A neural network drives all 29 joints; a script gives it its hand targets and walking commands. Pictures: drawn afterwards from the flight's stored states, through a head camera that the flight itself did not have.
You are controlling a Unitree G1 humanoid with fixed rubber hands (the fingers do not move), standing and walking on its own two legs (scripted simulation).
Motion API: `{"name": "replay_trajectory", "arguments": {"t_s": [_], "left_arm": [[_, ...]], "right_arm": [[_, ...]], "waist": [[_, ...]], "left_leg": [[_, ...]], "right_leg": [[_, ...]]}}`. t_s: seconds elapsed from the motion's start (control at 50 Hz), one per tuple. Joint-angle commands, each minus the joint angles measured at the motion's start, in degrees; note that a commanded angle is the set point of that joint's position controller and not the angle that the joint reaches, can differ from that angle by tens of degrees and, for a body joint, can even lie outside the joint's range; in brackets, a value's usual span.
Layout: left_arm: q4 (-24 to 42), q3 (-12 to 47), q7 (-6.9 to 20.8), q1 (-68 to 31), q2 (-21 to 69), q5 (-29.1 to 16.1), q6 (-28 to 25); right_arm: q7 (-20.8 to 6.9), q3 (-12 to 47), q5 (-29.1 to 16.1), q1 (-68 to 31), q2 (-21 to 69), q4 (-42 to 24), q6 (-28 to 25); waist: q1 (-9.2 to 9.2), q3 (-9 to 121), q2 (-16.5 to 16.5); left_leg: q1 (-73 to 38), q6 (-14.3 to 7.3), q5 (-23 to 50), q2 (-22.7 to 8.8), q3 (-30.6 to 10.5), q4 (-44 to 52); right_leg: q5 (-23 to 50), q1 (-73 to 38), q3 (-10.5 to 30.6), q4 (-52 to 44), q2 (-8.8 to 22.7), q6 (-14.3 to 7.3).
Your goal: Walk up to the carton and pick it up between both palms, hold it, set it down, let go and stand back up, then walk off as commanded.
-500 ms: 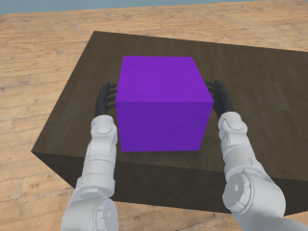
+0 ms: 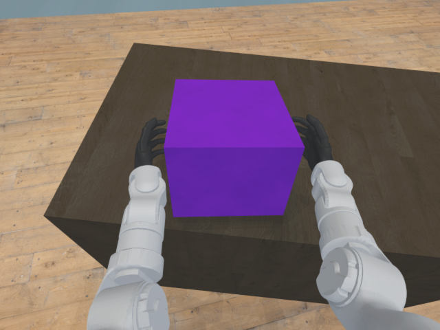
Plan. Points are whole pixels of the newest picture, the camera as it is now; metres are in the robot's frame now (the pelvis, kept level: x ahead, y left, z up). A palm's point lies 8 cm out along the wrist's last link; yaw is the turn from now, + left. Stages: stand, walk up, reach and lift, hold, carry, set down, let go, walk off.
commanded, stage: set down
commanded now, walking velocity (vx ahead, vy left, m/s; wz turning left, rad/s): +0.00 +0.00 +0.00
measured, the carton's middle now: (227, 144) +0.49 +0.01 +0.02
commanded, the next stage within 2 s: none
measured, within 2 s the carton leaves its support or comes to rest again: rests again in 0.72 s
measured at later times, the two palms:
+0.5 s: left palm (148, 171) +0.38 +0.16 +0.05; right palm (317, 163) +0.42 -0.17 +0.06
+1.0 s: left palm (159, 176) +0.40 +0.15 +0.00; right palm (318, 152) +0.47 -0.19 +0.03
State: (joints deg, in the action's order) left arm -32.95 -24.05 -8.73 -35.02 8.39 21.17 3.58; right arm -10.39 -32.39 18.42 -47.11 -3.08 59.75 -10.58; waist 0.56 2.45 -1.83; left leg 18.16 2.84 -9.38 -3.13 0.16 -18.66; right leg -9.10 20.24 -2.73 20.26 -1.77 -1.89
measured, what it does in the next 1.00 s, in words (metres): stands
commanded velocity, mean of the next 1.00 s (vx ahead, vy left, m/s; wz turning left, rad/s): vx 0.00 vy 0.00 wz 0.00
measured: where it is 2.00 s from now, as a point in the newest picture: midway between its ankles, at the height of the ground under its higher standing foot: outside the picture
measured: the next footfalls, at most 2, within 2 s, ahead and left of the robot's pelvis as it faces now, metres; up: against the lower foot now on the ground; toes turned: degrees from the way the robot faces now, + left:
none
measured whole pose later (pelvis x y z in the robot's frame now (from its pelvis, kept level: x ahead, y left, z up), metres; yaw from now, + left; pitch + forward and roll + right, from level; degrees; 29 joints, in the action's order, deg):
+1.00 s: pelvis +0.00 -0.01 -0.01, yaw -1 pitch +22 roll +1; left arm -55.9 -18.3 -14.1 -41.8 3.6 2.5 -10.7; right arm -4.0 -1.6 -10.9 -56.5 -16.6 77.2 -13.6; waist 3.8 9.8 -1.5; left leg 35.0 4.2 -9.4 -4.1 0.4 -22.3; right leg -8.9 37.5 -2.6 24.0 -2.7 -3.2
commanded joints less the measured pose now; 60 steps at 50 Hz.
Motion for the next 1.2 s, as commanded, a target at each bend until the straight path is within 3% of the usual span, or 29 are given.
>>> {"name": "replay_trajectory", "arguments": {"t_s": [0.0,0.02,0.04,0.08,0.12,0.16,0.18,0.2,0.32,0.36,0.4,0.44,0.48,0.52,0.6,0.66,0.7,0.74,0.8,0.82,0.86,0.88,0.92,0.94,0.98,1.02,1.08,1.1,1.18], "left_arm": [[-6.52,6.15,5.64,-26.93,20.61,0.89,-1.12],[-5.42,7.22,5.6,-26.49,21.18,0.51,-1.39],[-7.26,5.48,5.68,-25.34,19.87,1.34,-1.12],[-7.71,5.79,5.89,-26.49,19.49,0.77,-1.03],[-8.58,5.07,6.22,-24.84,20.62,0.98,-1.28],[-6.58,5.64,6.06,-26.16,20.31,1.43,-2.07],[-8.4,3.82,6.09,-26.28,19.68,2.16,-1.77],[-9.62,3.33,6.22,-26.19,19.23,2.06,-1.64],[-9.11,3.27,5.45,-25.28,15.6,1.32,-3.13],[-10.19,1.54,4.71,-26.21,12.4,1.61,-3.74],[-8.59,1.46,3.55,-26.54,12.36,1.95,-4.13],[-8.61,2.31,1.6,-27.09,4.81,-0.7,-5.25],[-7.42,6.17,-1.79,-27.43,-3.23,-4.8,-7.07],[-7.42,12.24,-3.19,-31.29,1.35,-8.24,-8.13],[-11.35,14.85,-5.23,-33.8,-4.3,-12.1,-11.95],[-15.44,16.23,-5.38,-34.67,-3.63,-14.42,-13.57],[-15.81,15.75,-6.32,-34.02,-8.89,-15.51,-14.8],[-18.01,14.58,-6.2,-34.38,-8.17,-16.11,-15.11],[-19.68,14.59,-6.09,-32.95,-11.71,-16.83,-15.61],[-20.15,15.12,-5.9,-33.41,-11.72,-17.43,-15.57],[-22.35,15.69,-5.4,-34.88,-11.64,-19.12,-16.6],[-21.68,15.54,-5.48,-32.12,-12.48,-18.75,-16.62],[-20.57,15.84,-5.41,-31.61,-12.14,-18.67,-17.09],[-20.25,15.95,-5.29,-31.83,-12.48,-19.42,-17.67],[-22.39,15.55,-4.72,-30.93,-13.58,-20.12,-18.46],[-21.0,15.21,-4.86,-32.3,-14.38,-19.9,-19.41],[-23.47,15.93,-4.32,-29.57,-15.27,-21.43,-19.79],[-22.03,15.34,-4.12,-29.42,-14.63,-21.51,-20.13],[-23.36,15.23,-3.68,-30.87,-16.12,-21.82,-21.53]], "right_arm": [[-6.2,9.57,4.7,-23.77,18.6,-1.63,-0.08],[-5.84,9.07,5.43,-23.89,19.06,-2.05,-0.56],[-6.1,9.82,4.97,-24.36,17.64,-2.07,-0.26],[-6.21,9.24,6.0,-24.41,17.5,-1.52,0.31],[-6.14,9.81,5.52,-24.13,18.58,-1.95,0.16],[-6.02,9.88,5.39,-23.91,19.23,-2.6,-0.39],[-5.77,7.9,6.04,-24.27,17.89,-1.29,-0.09],[-6.02,8.47,6.07,-24.18,17.28,-1.78,0.32],[-4.68,8.07,5.57,-23.54,14.51,-1.94,-0.6],[-3.93,8.06,4.99,-24.14,10.83,-2.0,-0.27],[-3.64,7.28,4.43,-24.54,11.05,-1.98,-0.06],[-2.09,9.19,0.71,-24.42,2.1,-1.33,-1.03],[0.34,11.84,-5.05,-24.82,-8.01,0.37,-2.46],[2.03,15.57,-9.65,-29.15,-5.52,2.79,-2.73],[4.83,21.45,-16.92,-31.25,-10.56,4.0,-4.22],[5.68,23.46,-18.84,-33.08,-8.7,3.06,-3.66],[7.1,24.57,-22.86,-32.72,-17.61,5.77,-4.19],[6.89,27.4,-25.24,-35.1,-15.81,7.37,-4.12],[6.97,29.61,-28.87,-33.35,-19.72,9.35,-4.45],[7.26,29.12,-29.23,-32.76,-21.25,10.38,-4.5],[7.21,30.71,-29.71,-34.8,-20.61,11.83,-4.63],[6.62,30.78,-30.23,-31.47,-22.77,15.46,-4.85],[6.49,31.1,-32.04,-32.23,-23.66,15.03,-6.17],[6.38,32.54,-32.56,-34.04,-23.87,12.99,-6.58],[6.22,33.77,-33.85,-33.41,-24.12,12.44,-7.54],[5.87,35.24,-35.85,-34.34,-25.92,12.01,-8.39],[4.98,38.28,-38.3,-32.18,-26.02,14.74,-8.19],[4.78,38.52,-38.44,-33.14,-26.6,13.7,-8.68],[4.6,40.55,-40.08,-33.51,-26.1,13.01,-9.38]], "waist": [[5.53,23.83,0.22],[4.61,25.06,0.09],[6.13,23.66,-0.53],[4.69,23.97,-0.94],[5.52,22.18,-2.73],[6.03,25.09,-0.3],[5.14,23.58,-0.48],[6.03,22.27,-1.72],[5.43,23.01,-1.52],[6.17,21.63,-2.85],[7.08,22.24,-1.03],[7.28,26.08,-1.81],[7.45,30.85,0.27],[5.95,32.81,1.46],[6.64,42.83,2.08],[6.52,44.78,-0.68],[6.6,49.75,1.03],[8.76,49.67,0.65],[8.68,50.15,0.57],[7.25,48.74,0.49],[6.81,47.86,-1.92],[6.75,48.93,1.43],[6.52,49.79,2.94],[7.94,52.44,1.97],[7.91,52.63,-0.49],[8.83,54.73,1.64],[8.72,51.98,-0.29],[9.69,53.01,-0.99],[9.1,55.24,0.01]], "left_leg": [[-4.13,-3.48,9.24,1.27,6.14,0.82],[-5.52,-3.01,9.9,1.06,5.84,0.84],[-4.14,-3.41,9.35,1.18,6.49,0.45],[-3.48,-3.49,7.87,1.22,6.23,0.95],[-2.07,-4.28,7.32,1.52,6.85,0.9],[-1.57,-3.56,7.71,1.84,6.5,0.92],[-1.81,-3.82,7.59,1.81,6.49,0.88],[-1.79,-4.12,6.15,1.67,6.92,1.6],[-1.2,-3.8,8.09,1.77,6.98,0.34],[-0.16,-4.59,6.98,1.86,7.16,1.0],[0.74,-4.58,6.64,1.85,7.6,0.73],[-1.17,-3.85,8.03,1.72,7.52,0.32],[-2.93,-2.42,11.88,1.19,7.57,-0.88],[-0.95,-1.16,12.11,1.14,6.04,-2.72],[0.31,-0.22,15.58,1.15,5.31,-6.37],[4.59,-0.65,13.25,1.3,5.17,-7.16],[4.21,0.28,16.68,0.9,4.81,-8.33],[4.95,0.68,18.35,0.97,5.32,-9.2],[5.32,1.08,19.95,1.26,5.59,-10.13],[4.69,1.2,20.19,1.2,5.49,-10.42],[7.59,1.01,18.85,1.09,5.52,-10.33],[4.48,1.58,21.37,1.06,5.35,-10.56],[2.5,2.76,23.96,0.97,4.77,-11.8],[4.28,2.36,24.6,1.05,5.39,-12.0],[7.14,1.94,23.22,1.57,5.4,-11.8],[8.17,1.93,23.16,1.91,5.87,-11.88],[8.55,1.9,21.75,1.77,6.08,-11.59],[8.37,1.82,24.08,1.58,6.0,-11.88],[10.73,1.96,21.27,2.02,6.05,-11.96]], "right_leg": [[9.43,-8.11,-2.18,-1.64,1.99,3.04],[9.22,-7.73,-2.77,-1.23,1.54,3.0],[8.26,-7.18,-2.34,-1.68,1.28,2.73],[7.53,-7.75,-2.67,-2.08,1.51,2.52],[8.47,-8.13,-1.85,-1.9,1.81,3.2],[10.14,-9.99,-2.2,-0.98,2.13,3.41],[8.91,-9.24,-1.97,-1.65,1.9,3.27],[5.8,-8.86,-2.13,-1.88,1.47,3.31],[9.2,-8.53,-1.73,-1.19,1.65,3.48],[7.5,-8.87,-1.18,-1.99,1.78,3.51],[6.39,-8.1,-0.89,-1.06,1.67,3.19],[8.0,-7.92,-0.86,-0.95,1.11,3.09],[12.78,-6.78,-0.64,0.26,0.46,2.6],[12.27,-4.06,-0.08,0.3,-0.37,1.2],[18.35,-4.95,1.6,3.01,-0.6,0.5],[16.79,-5.58,2.29,3.14,-0.71,0.74],[22.31,-6.53,2.14,5.31,-1.33,0.73],[22.76,-6.34,3.07,5.32,-2.01,0.6],[25.7,-6.75,3.43,5.93,-2.18,0.81],[26.34,-6.81,3.0,5.83,-2.12,0.91],[27.11,-6.83,3.18,6.36,-2.32,1.14],[27.97,-6.26,3.04,6.39,-2.47,0.71],[29.3,-4.57,2.14,6.32,-2.87,0.46],[31.18,-5.53,2.6,7.07,-3.09,0.52],[33.19,-7.41,3.08,7.19,-2.72,1.52],[33.87,-8.3,3.49,8.34,-2.43,1.6],[31.84,-7.28,3.38,7.67,-2.9,1.37],[35.35,-8.75,3.93,8.6,-2.35,1.83],[35.16,-9.43,4.37,8.96,-2.27,1.88]]}}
